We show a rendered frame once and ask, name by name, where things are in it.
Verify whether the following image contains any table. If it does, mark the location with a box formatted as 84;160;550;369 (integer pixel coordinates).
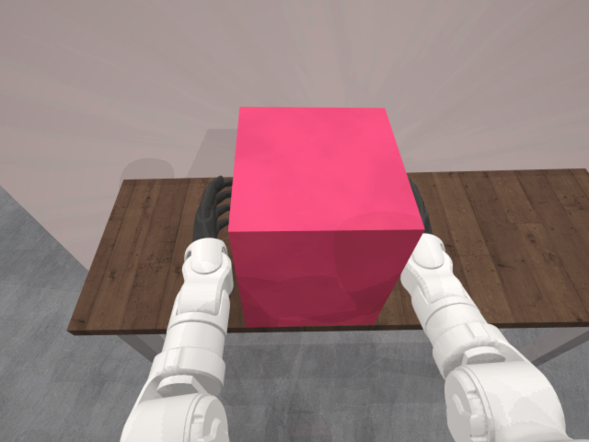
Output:
67;169;589;367

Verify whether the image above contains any right robot hand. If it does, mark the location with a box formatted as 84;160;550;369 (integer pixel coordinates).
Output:
408;178;433;235

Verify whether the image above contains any right robot upper arm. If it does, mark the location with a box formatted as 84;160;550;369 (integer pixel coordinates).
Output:
445;361;589;442

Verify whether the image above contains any right robot forearm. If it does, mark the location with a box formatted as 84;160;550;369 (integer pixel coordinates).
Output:
400;233;566;432

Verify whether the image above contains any carton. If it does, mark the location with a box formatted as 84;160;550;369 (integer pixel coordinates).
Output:
228;107;425;328

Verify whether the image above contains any left robot upper arm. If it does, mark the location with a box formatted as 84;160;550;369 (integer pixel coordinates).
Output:
121;392;229;442

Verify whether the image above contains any left robot forearm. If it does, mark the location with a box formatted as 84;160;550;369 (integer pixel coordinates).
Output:
120;238;234;442

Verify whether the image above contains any left robot hand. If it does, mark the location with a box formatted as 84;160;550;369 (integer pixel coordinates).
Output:
192;176;233;242

